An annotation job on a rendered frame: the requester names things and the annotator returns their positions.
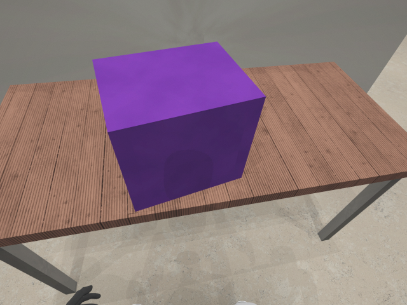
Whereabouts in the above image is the robot left hand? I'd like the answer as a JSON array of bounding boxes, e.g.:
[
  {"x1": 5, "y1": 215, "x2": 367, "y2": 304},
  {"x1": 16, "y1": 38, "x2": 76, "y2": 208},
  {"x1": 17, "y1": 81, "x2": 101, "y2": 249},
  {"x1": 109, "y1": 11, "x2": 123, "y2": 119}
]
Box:
[{"x1": 66, "y1": 285, "x2": 101, "y2": 305}]

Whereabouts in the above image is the carton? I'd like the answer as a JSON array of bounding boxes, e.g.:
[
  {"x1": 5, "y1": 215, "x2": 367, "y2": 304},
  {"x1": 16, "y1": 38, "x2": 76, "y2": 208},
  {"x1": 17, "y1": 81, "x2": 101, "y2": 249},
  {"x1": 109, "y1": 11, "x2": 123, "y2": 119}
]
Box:
[{"x1": 92, "y1": 42, "x2": 266, "y2": 211}]

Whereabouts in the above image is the table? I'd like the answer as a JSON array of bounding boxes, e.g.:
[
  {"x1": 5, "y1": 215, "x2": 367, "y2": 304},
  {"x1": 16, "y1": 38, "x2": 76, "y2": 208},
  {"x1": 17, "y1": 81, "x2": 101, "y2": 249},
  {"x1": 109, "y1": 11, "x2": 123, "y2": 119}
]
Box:
[{"x1": 0, "y1": 62, "x2": 407, "y2": 295}]

